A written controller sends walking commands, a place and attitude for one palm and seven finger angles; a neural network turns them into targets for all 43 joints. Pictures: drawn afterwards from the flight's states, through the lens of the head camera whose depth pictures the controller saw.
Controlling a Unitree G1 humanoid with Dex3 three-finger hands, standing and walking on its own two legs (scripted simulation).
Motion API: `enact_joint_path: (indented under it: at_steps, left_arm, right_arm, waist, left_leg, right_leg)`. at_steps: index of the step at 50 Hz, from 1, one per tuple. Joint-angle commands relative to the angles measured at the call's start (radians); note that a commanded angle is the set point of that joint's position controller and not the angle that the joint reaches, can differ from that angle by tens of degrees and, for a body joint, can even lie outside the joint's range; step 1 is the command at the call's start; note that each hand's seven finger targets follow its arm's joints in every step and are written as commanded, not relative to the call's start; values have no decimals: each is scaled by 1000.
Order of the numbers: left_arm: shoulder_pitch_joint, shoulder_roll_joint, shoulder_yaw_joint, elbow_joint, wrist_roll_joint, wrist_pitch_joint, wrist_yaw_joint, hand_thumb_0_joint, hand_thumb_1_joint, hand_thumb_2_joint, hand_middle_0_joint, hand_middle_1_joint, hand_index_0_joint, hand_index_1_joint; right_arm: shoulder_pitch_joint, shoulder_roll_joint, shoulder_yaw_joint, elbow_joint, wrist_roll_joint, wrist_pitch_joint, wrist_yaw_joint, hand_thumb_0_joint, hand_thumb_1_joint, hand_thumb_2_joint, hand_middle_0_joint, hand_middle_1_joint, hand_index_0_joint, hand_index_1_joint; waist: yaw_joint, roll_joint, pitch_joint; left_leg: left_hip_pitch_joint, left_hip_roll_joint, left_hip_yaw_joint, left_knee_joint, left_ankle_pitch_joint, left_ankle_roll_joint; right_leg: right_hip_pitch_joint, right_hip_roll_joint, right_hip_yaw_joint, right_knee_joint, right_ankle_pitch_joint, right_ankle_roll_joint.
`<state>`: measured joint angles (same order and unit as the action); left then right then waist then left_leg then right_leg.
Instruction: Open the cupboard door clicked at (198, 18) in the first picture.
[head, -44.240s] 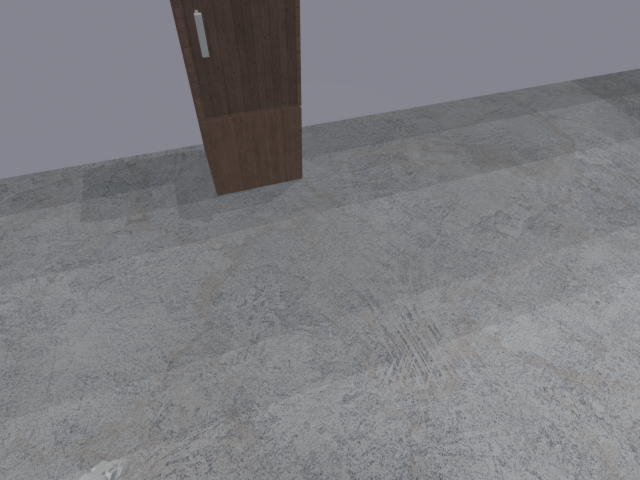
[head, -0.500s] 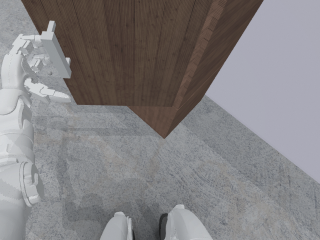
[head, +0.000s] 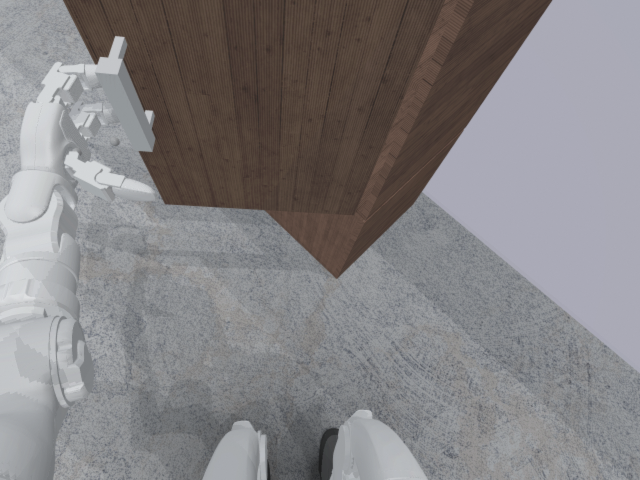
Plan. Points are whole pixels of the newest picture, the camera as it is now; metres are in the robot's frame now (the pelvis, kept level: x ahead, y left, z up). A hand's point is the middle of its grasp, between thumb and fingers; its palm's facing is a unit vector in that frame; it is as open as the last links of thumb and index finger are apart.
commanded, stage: move the hooked fingers beside the handle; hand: left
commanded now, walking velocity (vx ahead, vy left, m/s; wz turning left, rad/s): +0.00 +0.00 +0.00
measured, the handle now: (132, 97) +0.57 +0.22 +0.05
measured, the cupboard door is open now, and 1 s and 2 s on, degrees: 44 44 44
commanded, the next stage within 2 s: none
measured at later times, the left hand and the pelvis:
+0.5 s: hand (119, 138) +0.50 +0.23 +0.05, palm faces -0.04 -1.00 -0.03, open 14.3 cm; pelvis +0.00 +0.01 +0.00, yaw -1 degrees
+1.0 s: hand (100, 138) +0.50 +0.25 +0.05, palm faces -0.04 -1.00 -0.01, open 14.0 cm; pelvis -0.01 +0.01 -0.01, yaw -3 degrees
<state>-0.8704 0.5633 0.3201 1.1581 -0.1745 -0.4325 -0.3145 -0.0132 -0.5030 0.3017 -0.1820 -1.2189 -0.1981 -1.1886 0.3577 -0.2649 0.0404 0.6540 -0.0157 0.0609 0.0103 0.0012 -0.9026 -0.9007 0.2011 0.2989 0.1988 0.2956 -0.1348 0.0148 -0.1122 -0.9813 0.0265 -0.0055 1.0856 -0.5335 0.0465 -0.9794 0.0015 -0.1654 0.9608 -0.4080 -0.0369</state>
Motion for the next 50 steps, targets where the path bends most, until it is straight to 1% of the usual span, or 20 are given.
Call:
enact_joint_path:
  at_steps: [1, 4, 6, 7, 10, 13, 14, 18, 19, 22, 26, 28, 29, 31, 34, 41, 42, 44, 46, 50]
  left_arm:
    - [-482, 33, -76, -211, 26, -59, -74, 0, -500, 300, -300, -1200, -300, -1200]
    - [-499, 42, -73, -251, 25, -67, -75, 0, -500, 300, -300, -1200, -300, -1200]
    - [-484, 42, -67, -246, 21, -61, -75, 0, -500, 300, -300, -1200, -300, -1200]
    - [-461, 87, -29, -245, 21, -62, -73, 0, -500, 300, -300, -1200, -300, -1200]
    - [-479, 60, -58, -253, 23, -62, -78, 0, -500, 300, -300, -1200, -300, -1200]
    - [-448, 118, -6, -230, 20, -61, -75, 0, -500, 300, -300, -1200, -300, -1200]
    - [-460, 124, -9, -242, 26, -62, -78, 0, -500, 300, -300, -1200, -300, -1200]
    - [-453, 127, -3, -248, 25, -67, -80, 0, -500, 300, -300, -1200, -300, -1200]
    - [-424, 140, 14, -214, 27, -62, -80, 0, -500, 300, -300, -1200, -300, -1200]
    - [-432, 151, 23, -209, 31, -56, -77, 0, -500, 300, -300, -1200, -300, -1200]
    - [-409, 243, 97, -172, 35, -45, -78, 0, -500, 300, -300, -1200, -300, -1200]
    - [-411, 274, 124, -186, 32, -45, -76, 0, -500, 300, -300, -1200, -300, -1200]
    - [-409, 329, 166, -206, 37, -48, -72, 0, -500, 300, -300, -1200, -300, -1200]
    - [-379, 399, 219, -223, 45, -50, -62, 0, -500, 300, -300, -1200, -300, -1200]
    - [-344, 417, 231, -238, 53, -55, -56, 0, -500, 300, -300, -1200, -300, -1200]
    - [-335, 388, 207, -218, 33, -33, -103, 0, -500, 300, -300, -1200, -300, -1200]
    - [-350, 354, 179, -211, 25, -26, -114, 0, -500, 300, -300, -1200, -300, -1200]
    - [-378, 368, 179, -203, 21, -27, -132, 0, -500, 300, -300, -1200, -300, -1200]
    - [-390, 381, 185, -178, 21, -20, -140, 0, -500, 300, -300, -1200, -300, -1200]
    - [-421, 402, 180, -143, 30, -17, -147, 0, -500, 300, -300, -1200, -300, -1200]
  right_arm:
    - [196, -192, -64, -20, -5, -10, -10, 0, -900, -900, 200, 300, 200, 300]
    - [200, -192, -67, -21, -6, -15, -10, 0, -900, -900, 200, 300, 200, 300]
    - [200, -193, -66, -23, -5, -13, -9, 0, -900, -900, 200, 300, 200, 300]
    - [202, -196, -67, -25, -4, -12, -10, 0, -900, -900, 200, 300, 200, 300]
    - [195, -191, -63, -27, -3, -11, -8, 0, -900, -900, 200, 300, 200, 300]
    - [206, -200, -62, -36, -1, -10, -13, 0, -900, -900, 200, 300, 200, 300]
    - [201, -197, -61, -35, 0, -9, -13, 0, -900, -900, 200, 300, 200, 300]
    - [205, -196, -60, -40, -2, -9, -13, 0, -900, -900, 200, 300, 200, 300]
    - [206, -198, -60, -37, -1, -6, -13, 0, -900, -900, 200, 300, 200, 300]
    - [203, -199, -58, -47, 0, -6, -13, 0, -900, -900, 200, 300, 200, 300]
    - [207, -204, -53, -57, 3, 0, -22, 0, -900, -900, 200, 300, 200, 300]
    - [209, -204, -50, -72, 3, -2, -24, 0, -900, -900, 200, 300, 200, 300]
    - [207, -206, -51, -74, 2, 0, -23, 0, -900, -900, 200, 300, 200, 300]
    - [202, -208, -51, -91, 1, -3, -25, 0, -900, -900, 200, 300, 200, 300]
    - [198, -202, -46, -111, 2, -4, -23, 0, -900, -900, 200, 300, 200, 300]
    - [211, -216, -52, -103, 10, 6, -29, 0, -900, -900, 200, 300, 200, 300]
    - [209, -216, -50, -99, 12, 5, -30, 0, -900, -900, 200, 300, 200, 300]
    - [213, -220, -49, -86, 11, 6, -35, 0, -900, -900, 200, 300, 200, 300]
    - [215, -223, -47, -80, 10, 5, -39, 0, -900, -900, 200, 300, 200, 300]
    - [213, -226, -42, -72, 9, 1, -45, 0, -900, -900, 200, 300, 200, 300]
  waist:
    - [-105, 183, -463]
    - [-95, 228, -516]
    - [-97, 213, -507]
    - [-83, 193, -510]
    - [-91, 228, -492]
    - [-86, 165, -477]
    - [-78, 205, -496]
    - [-75, 232, -485]
    - [-67, 199, -475]
    - [-70, 193, -467]
    - [-61, 146, -459]
    - [-50, 182, -469]
    - [-33, 204, -511]
    - [-18, 184, -527]
    - [-4, 205, -529]
    - [-30, 175, -506]
    - [-48, 169, -496]
    - [-51, 191, -494]
    - [-58, 159, -469]
    - [-64, 197, -447]
  left_leg:
    - [451, 14, -112, -100, 603, -47]
    - [490, 15, -116, -95, 650, -54]
    - [489, 16, -114, -98, 650, -54]
    - [468, 15, -109, -100, 643, -49]
    - [483, 17, -112, -101, 653, -54]
    - [434, 14, -108, -107, 618, -43]
    - [439, 13, -103, -104, 631, -46]
    - [471, 18, -112, -107, 663, -57]
    - [459, 20, -113, -109, 646, -58]
    - [424, 15, -107, -111, 599, -52]
    - [344, 10, -91, -105, 555, -36]
    - [345, 8, -92, -103, 579, -38]
    - [348, 9, -84, -97, 585, -41]
    - [317, 8, -78, -94, 584, -38]
    - [309, 8, -72, -96, 607, -39]
    - [335, 17, -76, -98, 590, -36]
    - [334, 17, -75, -97, 582, -33]
    - [350, 20, -83, -93, 588, -37]
    - [312, 16, -82, -90, 542, -30]
    - [306, 14, -89, -85, 509, -35]
  right_leg:
    - [121, 48, 102, -58, 303, 1]
    - [116, 47, 103, -49, 315, -1]
    - [120, 48, 100, -54, 318, 1]
    - [153, 48, 104, -55, 331, 0]
    - [119, 49, 101, -54, 316, 0]
    - [156, 52, 101, -53, 320, -1]
    - [160, 48, 108, -50, 329, 0]
    - [127, 51, 98, -47, 309, -3]
    - [130, 52, 97, -49, 299, 0]
    - [138, 51, 102, -50, 284, 2]
    - [192, 49, 112, -40, 311, 4]
    - [189, 49, 111, -29, 317, 0]
    - [212, 47, 120, -26, 331, 2]
    - [256, 47, 126, -18, 361, 2]
    - [282, 48, 129, -13, 384, 3]
    - [238, 53, 122, -29, 349, 12]
    - [227, 54, 123, -34, 349, 15]
    - [196, 53, 120, -31, 333, 13]
    - [197, 53, 122, -34, 317, 13]
    - [150, 52, 119, -29, 272, 9]
